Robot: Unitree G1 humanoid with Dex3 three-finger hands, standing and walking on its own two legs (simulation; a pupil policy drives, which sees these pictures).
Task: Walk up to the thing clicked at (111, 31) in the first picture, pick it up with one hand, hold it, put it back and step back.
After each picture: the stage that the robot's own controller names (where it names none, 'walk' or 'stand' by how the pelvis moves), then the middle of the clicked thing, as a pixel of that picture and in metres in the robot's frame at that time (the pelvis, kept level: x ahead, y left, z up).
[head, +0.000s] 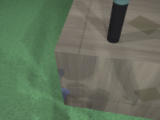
stand; (116, 20) +0.72 -0.15 +0.01
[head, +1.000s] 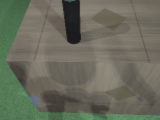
rise first; (72, 18) +0.64 +0.08 +0.04
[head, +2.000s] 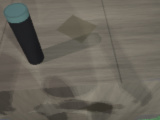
rise first; (27, 38) +0.49 +0.23 +0.04
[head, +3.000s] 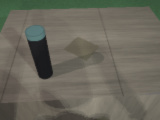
stand; (40, 55) +0.50 +0.20 +0.01
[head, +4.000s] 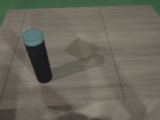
stand; (39, 59) +0.47 +0.20 +0.00
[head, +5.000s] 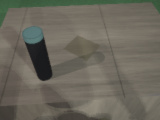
stand; (39, 56) +0.48 +0.20 +0.00
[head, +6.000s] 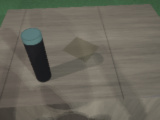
stand; (38, 58) +0.47 +0.20 +0.00
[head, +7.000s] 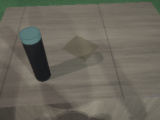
stand; (37, 57) +0.47 +0.20 +0.00
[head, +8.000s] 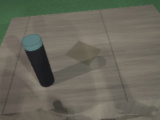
rise first; (40, 63) +0.46 +0.22 +0.01
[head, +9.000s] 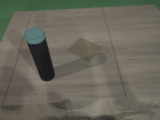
go down; (41, 57) +0.48 +0.22 +0.01
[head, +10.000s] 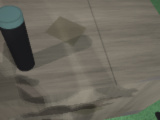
go down; (18, 43) +0.47 +0.20 +0.03
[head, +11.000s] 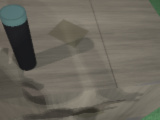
go down; (21, 42) +0.48 +0.20 +0.05
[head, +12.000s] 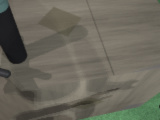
close in; (7, 33) +0.49 +0.22 +0.08
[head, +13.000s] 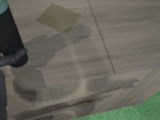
close; (6, 36) +0.46 +0.21 +0.08
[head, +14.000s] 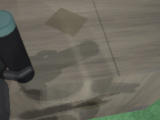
lift; (13, 53) +0.40 +0.20 +0.08
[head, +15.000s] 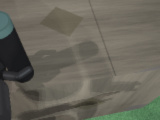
lift; (12, 54) +0.40 +0.20 +0.08
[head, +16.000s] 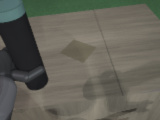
lift; (24, 51) +0.33 +0.17 +0.22
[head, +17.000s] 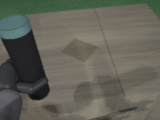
hold; (28, 63) +0.32 +0.17 +0.17
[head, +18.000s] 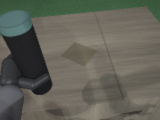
hold; (30, 59) +0.33 +0.16 +0.19
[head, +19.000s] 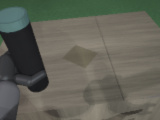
crouch; (27, 56) +0.33 +0.17 +0.20
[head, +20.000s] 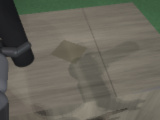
crouch; (10, 29) +0.43 +0.20 +0.21
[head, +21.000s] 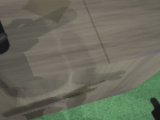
lower; out of the picture +0.50 +0.23 +0.10
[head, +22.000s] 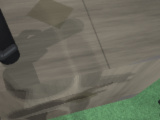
lower; out of the picture +0.47 +0.21 +0.09
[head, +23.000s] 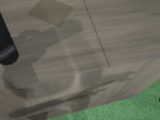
lower; out of the picture +0.47 +0.22 +0.09
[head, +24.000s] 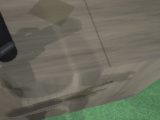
lower; out of the picture +0.48 +0.22 +0.09
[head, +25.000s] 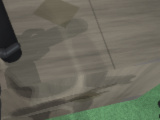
loosen; out of the picture +0.47 +0.21 +0.09
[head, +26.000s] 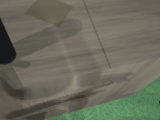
withdraw; out of the picture +0.46 +0.22 +0.09
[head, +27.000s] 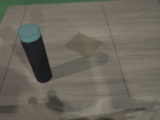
sink last; (37, 56) +0.45 +0.21 +0.05
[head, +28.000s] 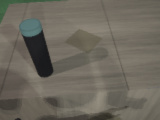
stand; (38, 51) +0.47 +0.21 +0.05
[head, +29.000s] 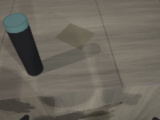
stand; (26, 48) +0.46 +0.22 +0.06
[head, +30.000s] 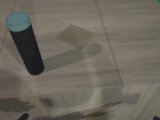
stand; (28, 48) +0.46 +0.22 +0.07
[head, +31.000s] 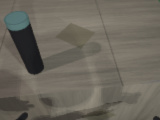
stand; (27, 47) +0.47 +0.22 +0.07
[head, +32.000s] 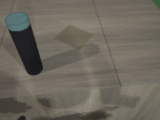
stand; (27, 47) +0.47 +0.22 +0.07
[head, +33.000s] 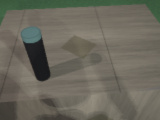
stand; (37, 56) +0.48 +0.21 +0.01
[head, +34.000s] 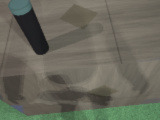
walk; (32, 29) +0.54 +0.23 +0.02
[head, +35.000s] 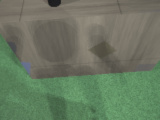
walk; out of the picture +0.84 +0.16 +0.03
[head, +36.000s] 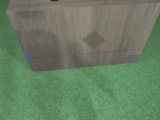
stand; out of the picture +1.07 +0.22 +0.03
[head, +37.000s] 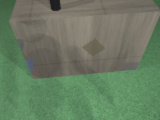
stand; out of the picture +1.06 +0.21 +0.00
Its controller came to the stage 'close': yes
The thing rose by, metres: 0.20
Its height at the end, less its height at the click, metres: +0.00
